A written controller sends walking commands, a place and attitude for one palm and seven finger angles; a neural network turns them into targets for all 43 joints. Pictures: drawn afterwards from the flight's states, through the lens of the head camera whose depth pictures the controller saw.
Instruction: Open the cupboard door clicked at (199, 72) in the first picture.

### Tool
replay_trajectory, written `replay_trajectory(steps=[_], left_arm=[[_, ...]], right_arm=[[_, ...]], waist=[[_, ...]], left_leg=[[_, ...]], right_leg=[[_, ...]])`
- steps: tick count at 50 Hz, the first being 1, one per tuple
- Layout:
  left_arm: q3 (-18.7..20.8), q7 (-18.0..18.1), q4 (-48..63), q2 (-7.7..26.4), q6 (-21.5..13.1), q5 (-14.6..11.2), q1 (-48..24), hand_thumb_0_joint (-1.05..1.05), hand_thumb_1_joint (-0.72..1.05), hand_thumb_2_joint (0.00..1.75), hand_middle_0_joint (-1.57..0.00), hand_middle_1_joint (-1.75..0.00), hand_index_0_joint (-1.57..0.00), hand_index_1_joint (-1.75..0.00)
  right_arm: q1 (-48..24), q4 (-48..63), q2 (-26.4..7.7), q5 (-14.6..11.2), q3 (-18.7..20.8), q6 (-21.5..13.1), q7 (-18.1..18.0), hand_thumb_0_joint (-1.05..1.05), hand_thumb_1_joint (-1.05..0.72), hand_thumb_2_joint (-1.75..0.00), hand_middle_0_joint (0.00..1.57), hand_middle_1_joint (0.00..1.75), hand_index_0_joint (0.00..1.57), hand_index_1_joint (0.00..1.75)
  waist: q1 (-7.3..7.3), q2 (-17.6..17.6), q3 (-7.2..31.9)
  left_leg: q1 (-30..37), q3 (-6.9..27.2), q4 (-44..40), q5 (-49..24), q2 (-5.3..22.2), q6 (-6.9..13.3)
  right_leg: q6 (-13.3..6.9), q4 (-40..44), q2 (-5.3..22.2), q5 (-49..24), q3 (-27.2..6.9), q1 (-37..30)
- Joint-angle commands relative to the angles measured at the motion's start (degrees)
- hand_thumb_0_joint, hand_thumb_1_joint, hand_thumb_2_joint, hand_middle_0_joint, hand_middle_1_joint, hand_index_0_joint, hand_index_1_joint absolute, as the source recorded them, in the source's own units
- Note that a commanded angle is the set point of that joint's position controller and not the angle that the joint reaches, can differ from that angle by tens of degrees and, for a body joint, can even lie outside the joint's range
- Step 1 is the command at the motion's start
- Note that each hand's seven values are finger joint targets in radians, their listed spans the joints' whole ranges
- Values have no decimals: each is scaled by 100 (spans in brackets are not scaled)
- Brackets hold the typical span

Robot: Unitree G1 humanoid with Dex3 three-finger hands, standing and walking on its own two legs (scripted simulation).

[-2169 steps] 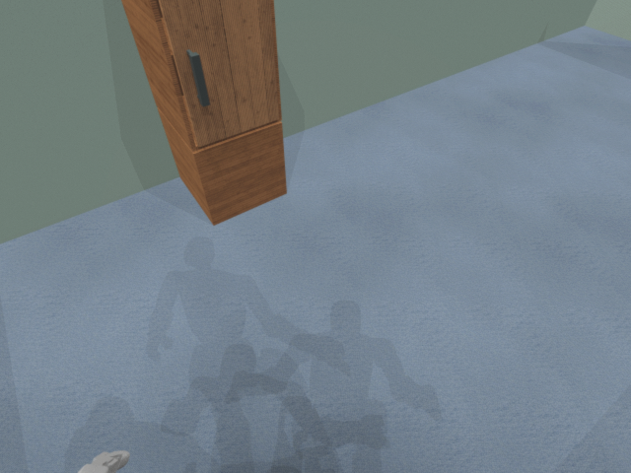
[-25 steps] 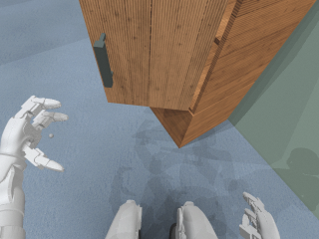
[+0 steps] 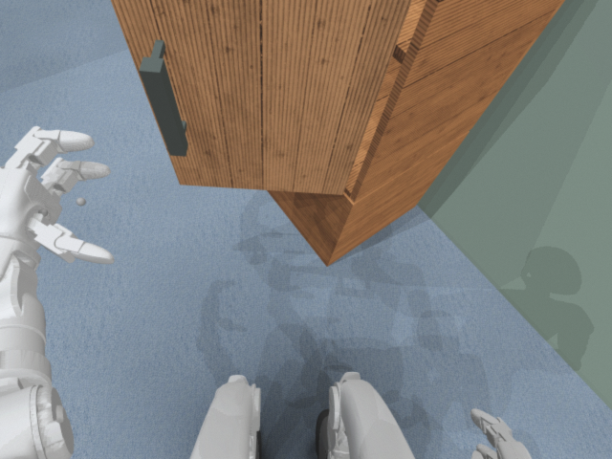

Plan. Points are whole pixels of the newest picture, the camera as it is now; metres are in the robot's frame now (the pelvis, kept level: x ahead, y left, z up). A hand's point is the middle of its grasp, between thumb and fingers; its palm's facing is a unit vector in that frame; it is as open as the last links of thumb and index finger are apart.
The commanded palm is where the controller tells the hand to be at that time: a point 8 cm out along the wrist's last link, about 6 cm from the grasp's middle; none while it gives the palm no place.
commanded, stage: move the hooked fingers beside the handle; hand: left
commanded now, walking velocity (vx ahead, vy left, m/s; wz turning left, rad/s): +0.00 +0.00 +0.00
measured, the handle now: (169, 102) +0.58 +0.21 +0.04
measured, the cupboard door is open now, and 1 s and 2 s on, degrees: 53 53 53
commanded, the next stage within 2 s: slide the fingers in behind the handle in 1.56 s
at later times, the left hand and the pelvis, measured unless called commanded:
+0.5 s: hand (106, 157) +0.47 +0.27 +0.04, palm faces +0.00 -1.00 -0.03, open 14.0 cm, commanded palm +0.47 +0.31 +0.04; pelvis -0.01 +0.00 -0.01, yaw +0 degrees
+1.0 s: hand (111, 134) +0.52 +0.27 +0.03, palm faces +0.01 -1.00 -0.04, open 14.0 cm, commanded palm +0.51 +0.30 +0.03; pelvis -0.01 +0.00 -0.02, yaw -2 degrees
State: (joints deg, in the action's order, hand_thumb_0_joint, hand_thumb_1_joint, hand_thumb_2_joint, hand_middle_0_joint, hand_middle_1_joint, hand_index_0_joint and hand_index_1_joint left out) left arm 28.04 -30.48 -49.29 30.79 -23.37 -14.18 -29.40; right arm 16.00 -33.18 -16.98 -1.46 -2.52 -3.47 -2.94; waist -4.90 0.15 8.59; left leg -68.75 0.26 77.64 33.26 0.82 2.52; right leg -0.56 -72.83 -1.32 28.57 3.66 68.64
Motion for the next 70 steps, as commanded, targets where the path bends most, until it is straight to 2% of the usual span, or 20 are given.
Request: replay_trajectory(steps=[1, 3, 6, 9, 10, 14, 16, 20, 22, 25, 32, 35, 38, 48, 55, 59, 62, 63, 66, 70], left_arm=[[282, -18, 860, 1668, -395, -99, -1965, 0, -50, 30, -30, -120, -30, -120], [389, -22, 718, 1841, -416, -32, -2047, 0, -50, 30, -30, -120, -30, -120], [81, 3, 881, 1519, -464, -35, -2403, 0, -50, 30, -30, -120, -30, -120], [138, 98, 320, 1612, -378, 73, -2528, 0, -50, 30, -30, -120, -30, -120], [289, 158, 255, 1861, -387, 142, -2743, 0, -50, 30, -30, -120, -30, -120], [278, 290, 403, 2012, -544, 300, -3170, 0, -50, 30, -30, -120, -30, -120], [104, 314, 254, 1816, -561, 304, -3297, 0, -50, 30, -30, -120, -30, -120], [241, 406, -251, 2130, -440, 438, -3506, 0, -50, 30, -30, -120, -30, -120], [243, 427, -186, 2248, -465, 496, -3772, 0, -50, 30, -30, -120, -30, -120], [266, 501, -343, 2402, -429, 576, -4046, 0, -50, 30, -30, -120, -30, -120], [378, 467, -568, 2766, -357, 688, -4387, 0, -50, 30, -30, -120, -30, -120], [319, 455, -740, 2804, -238, 719, -4583, 0, -50, 30, -30, -120, -30, -120], [512, 462, -685, 3207, -197, 795, -4845, 0, -50, 30, -30, -120, -30, -120], [558, 363, -410, 3153, -149, 738, -4523, 0, -50, 30, -30, -120, -30, -120], [399, 469, -575, 2981, -74, 797, -4594, 0, -50, 30, -30, -120, -30, -120], [215, 516, -465, 2756, -149, 807, -4815, 0, -50, 30, -30, -120, -30, -120], [233, 505, -410, 2700, -187, 769, -4643, 0, -50, 30, -30, -120, -30, -120], [388, 509, -417, 2858, -184, 770, -4453, 0, -50, 30, -30, -120, -30, -120], [197, 503, -539, 2571, -124, 750, -4372, 0, -50, 30, -30, -120, -30, -120], [282, 588, -400, 2703, -191, 756, -4504, 0, -50, 30, -30, -120, -30, -120]], right_arm=[[573, 495, -1046, 13, 435, -109, -39, 0, -90, -90, 20, 30, 20, 30], [621, 450, -1100, 21, 454, -43, -29, 0, -90, -90, 20, 30, 20, 30], [673, 436, -1093, 36, 474, 2, -8, 0, -90, -90, 20, 30, 20, 30], [730, 326, -1114, 37, 458, 99, -3, 0, -90, -90, 20, 30, 20, 30], [750, 310, -1141, 53, 446, 127, -18, 0, -90, -90, 20, 30, 20, 30], [815, 302, -1132, 113, 429, 192, -5, 0, -90, -90, 20, 30, 20, 30], [848, 278, -1120, 116, 422, 225, 14, 0, -90, -90, 20, 30, 20, 30], [899, 237, -1183, 121, 367, 331, -1, 0, -90, -90, 20, 30, 20, 30], [920, 242, -1176, 142, 341, 350, 3, 0, -90, -90, 20, 30, 20, 30], [983, 228, -1201, 166, 308, 405, 3, 0, -90, -90, 20, 30, 20, 30], [1146, 212, -1241, 199, 256, 513, 27, 0, -90, -90, 20, 30, 20, 30], [1185, 204, -1243, 195, 219, 563, 37, 0, -90, -90, 20, 30, 20, 30], [1263, 209, -1261, 215, 182, 597, 27, 0, -90, -90, 20, 30, 20, 30], [1335, 251, -1267, 207, 207, 690, 105, 0, -90, -90, 20, 30, 20, 30], [1334, 161, -1247, 203, 186, 702, 85, 0, -90, -90, 20, 30, 20, 30], [1337, 118, -1245, 236, 207, 680, 85, 0, -90, -90, 20, 30, 20, 30], [1339, 151, -1234, 240, 220, 697, 106, 0, -90, -90, 20, 30, 20, 30], [1343, 170, -1243, 239, 222, 717, 110, 0, -90, -90, 20, 30, 20, 30], [1297, 206, -1196, 219, 206, 744, 134, 0, -90, -90, 20, 30, 20, 30], [1242, 236, -1218, 216, 208, 747, 118, 0, -90, -90, 20, 30, 20, 30]], waist=[[52, -879, 2633], [92, -884, 2722], [-9, -1132, 2851], [-98, -771, 2570], [-95, -713, 2557], [-74, -1210, 2977], [-210, -1164, 2882], [-294, -920, 2710], [-267, -1268, 2927], [-414, -1083, 2895], [-489, -1294, 3183], [-601, -1227, 3035], [-586, -1391, 3285], [-505, -1597, 3489], [-620, -1436, 3078], [-692, -1664, 3158], [-605, -1798, 3299], [-507, -1743, 3352], [-582, -1637, 3027], [-583, -1502, 3039]], left_leg=[[1904, 350, -1034, -2188, 29, -145], [1979, 408, -1051, -2180, 53, -171], [2467, 539, -1055, -2552, 87, -251], [2057, 502, -1019, -2162, 74, -187], [1896, 506, -1010, -2026, 66, -166], [2329, 580, -976, -2359, 77, -239], [2445, 643, -953, -2421, 102, -266], [1960, 601, -918, -1989, 85, -171], [2095, 615, -879, -2165, 84, -206], [1830, 592, -777, -2025, 83, -137], [1804, 604, -593, -2327, 121, -118], [1499, 547, -517, -2114, 120, -59], [1484, 559, -433, -2282, 129, -51], [1886, 654, -495, -2514, 183, -119], [1761, 669, -568, -2273, 175, -98], [2156, 775, -571, -2487, 196, -185], [2412, 800, -589, -2846, 203, -246], [2421, 798, -600, -2961, 206, -262], [2273, 777, -629, -2871, 204, -229], [2120, 757, -674, -2531, 182, -210]], right_leg=[[-168, 719, -86, -1212, -173, -1206], [-162, 709, -79, -1144, -154, -1141], [-187, 671, -86, -1120, -62, -746], [-135, 726, -72, -1014, -83, -753], [-140, 698, -68, -969, -88, -822], [-173, 607, -69, -1025, -70, -659], [-178, 606, -100, -983, -30, -408], [-140, 639, -84, -876, -66, -529], [-159, 569, -81, -937, -65, -475], [-129, 579, -90, -934, -94, -525], [-135, 472, -122, -1131, -91, -486], [-99, 513, -127, -1090, -129, -511], [-112, 427, -139, -1220, -130, -584], [-121, 430, -173, -1211, -57, -425], [-122, 512, -174, -1086, -33, -315], [-142, 481, -170, -1099, 23, -19], [-151, 476, -170, -1207, 38, -33], [-160, 468, -164, -1257, 41, -143], [-157, 490, -179, -1237, 54, -101], [-144, 521, -176, -1126, 35, -222]])
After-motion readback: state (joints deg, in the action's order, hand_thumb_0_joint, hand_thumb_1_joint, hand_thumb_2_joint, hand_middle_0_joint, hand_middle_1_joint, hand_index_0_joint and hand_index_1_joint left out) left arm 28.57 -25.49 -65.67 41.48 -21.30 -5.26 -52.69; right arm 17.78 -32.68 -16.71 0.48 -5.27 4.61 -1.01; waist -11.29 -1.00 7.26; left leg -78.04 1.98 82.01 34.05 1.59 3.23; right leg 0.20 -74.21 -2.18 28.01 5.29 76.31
